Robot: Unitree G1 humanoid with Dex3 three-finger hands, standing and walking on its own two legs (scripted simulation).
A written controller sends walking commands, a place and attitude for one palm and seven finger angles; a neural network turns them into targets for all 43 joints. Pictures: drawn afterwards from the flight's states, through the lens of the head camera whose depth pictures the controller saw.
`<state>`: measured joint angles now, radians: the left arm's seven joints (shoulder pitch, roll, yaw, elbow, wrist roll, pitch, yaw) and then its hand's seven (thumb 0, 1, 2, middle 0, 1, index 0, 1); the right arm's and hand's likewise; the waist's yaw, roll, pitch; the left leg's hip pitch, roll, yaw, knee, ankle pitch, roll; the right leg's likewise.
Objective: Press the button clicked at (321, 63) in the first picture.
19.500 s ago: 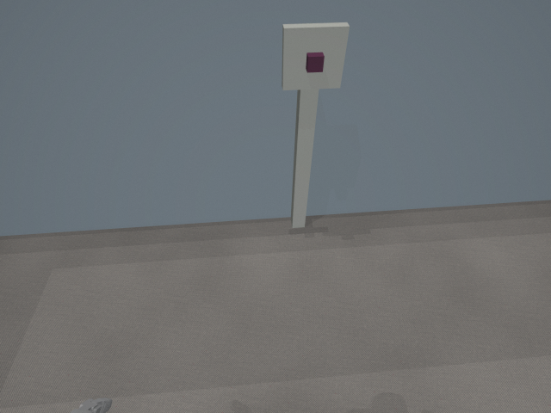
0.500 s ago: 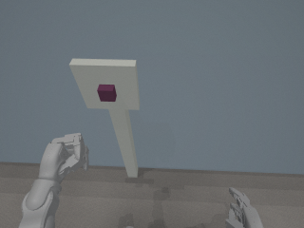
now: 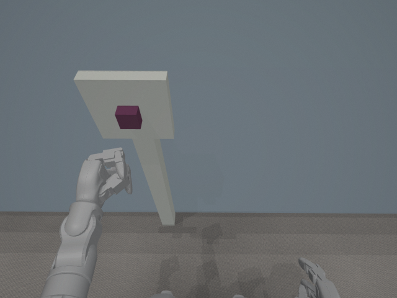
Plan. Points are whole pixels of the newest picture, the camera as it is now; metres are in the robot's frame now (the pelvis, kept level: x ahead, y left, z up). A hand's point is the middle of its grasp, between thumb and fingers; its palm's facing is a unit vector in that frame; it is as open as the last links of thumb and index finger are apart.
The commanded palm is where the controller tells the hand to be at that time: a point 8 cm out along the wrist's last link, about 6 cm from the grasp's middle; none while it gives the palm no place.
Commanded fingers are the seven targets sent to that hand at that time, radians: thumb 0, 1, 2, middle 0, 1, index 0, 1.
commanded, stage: aim a knuckle at the button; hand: left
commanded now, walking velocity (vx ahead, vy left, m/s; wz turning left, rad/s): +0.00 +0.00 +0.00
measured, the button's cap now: (129, 116) +0.47 +0.17 +0.09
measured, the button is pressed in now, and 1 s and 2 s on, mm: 0 0 7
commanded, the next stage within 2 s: press the button with the knuckle in 1.04 s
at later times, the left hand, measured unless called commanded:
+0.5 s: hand (140, 160) +0.38 +0.14 +0.05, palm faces -0.01 -1.00 -0.03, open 3.1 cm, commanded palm +0.35 +0.20 +0.06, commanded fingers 0.00 0.90 0.90 -1.30 -1.50 -1.30 -1.50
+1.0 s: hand (137, 165) +0.36 +0.14 +0.06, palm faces -0.01 -1.00 -0.02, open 3.1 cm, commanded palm +0.34 +0.20 +0.06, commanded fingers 0.00 0.90 0.90 -1.30 -1.50 -1.30 -1.50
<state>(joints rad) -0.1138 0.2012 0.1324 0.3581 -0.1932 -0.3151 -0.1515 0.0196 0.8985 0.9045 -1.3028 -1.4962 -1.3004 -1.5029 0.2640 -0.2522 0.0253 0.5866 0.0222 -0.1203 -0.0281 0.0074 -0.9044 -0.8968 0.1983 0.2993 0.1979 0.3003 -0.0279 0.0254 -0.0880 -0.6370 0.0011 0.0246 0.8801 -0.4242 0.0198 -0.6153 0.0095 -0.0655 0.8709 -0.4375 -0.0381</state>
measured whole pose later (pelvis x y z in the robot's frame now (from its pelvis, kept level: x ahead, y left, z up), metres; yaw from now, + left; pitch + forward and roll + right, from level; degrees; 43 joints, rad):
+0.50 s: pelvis +0.00 +0.00 -0.01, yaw -1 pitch +13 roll +0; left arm -0.34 0.20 0.16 0.61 -0.15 -0.37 -0.09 0.02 0.90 0.90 -1.30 -1.50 -1.30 -1.50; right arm 0.30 -0.25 0.01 0.60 0.01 -0.03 0.00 0.01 -0.91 -0.90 0.20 0.30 0.20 0.30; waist -0.06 0.02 -0.11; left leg -0.71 0.01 0.04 0.92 -0.43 0.02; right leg -0.70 0.02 -0.05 0.91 -0.44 -0.04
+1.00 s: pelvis -0.01 +0.01 +0.00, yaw -1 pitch +12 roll -1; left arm -0.29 0.18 0.13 0.56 -0.15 -0.39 -0.08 0.02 0.90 0.90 -1.30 -1.50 -1.30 -1.50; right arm 0.27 -0.25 0.02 0.59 0.02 -0.03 0.00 0.01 -0.91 -0.90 0.20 0.30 0.20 0.30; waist -0.05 0.02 -0.11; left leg -0.69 0.00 0.04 0.91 -0.43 0.03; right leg -0.67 0.01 -0.05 0.90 -0.43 -0.03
